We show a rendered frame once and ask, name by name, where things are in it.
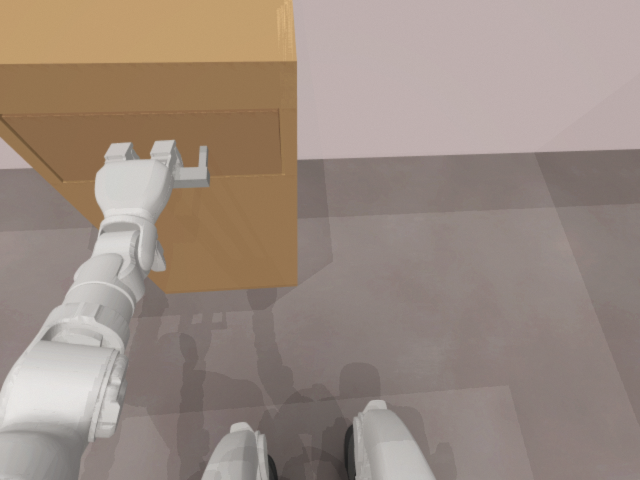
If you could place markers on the robot left upper arm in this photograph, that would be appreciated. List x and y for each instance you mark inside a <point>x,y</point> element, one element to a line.
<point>65,396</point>

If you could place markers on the robot left hand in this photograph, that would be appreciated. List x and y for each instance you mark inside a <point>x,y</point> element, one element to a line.
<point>129,185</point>

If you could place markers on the cabinet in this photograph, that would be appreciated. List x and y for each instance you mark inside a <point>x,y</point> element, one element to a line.
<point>69,56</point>

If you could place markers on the left robot thigh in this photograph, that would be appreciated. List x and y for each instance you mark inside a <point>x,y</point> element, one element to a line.
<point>240,455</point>

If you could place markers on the robot right shin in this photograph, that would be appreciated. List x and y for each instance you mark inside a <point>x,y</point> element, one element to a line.
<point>364,473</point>

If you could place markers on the handle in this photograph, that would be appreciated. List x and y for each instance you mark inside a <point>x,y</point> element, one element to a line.
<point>193,177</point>

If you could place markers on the left robot forearm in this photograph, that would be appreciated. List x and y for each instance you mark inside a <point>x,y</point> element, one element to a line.
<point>99,305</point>

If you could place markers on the drawer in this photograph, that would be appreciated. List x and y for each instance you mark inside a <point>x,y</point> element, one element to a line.
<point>239,141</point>

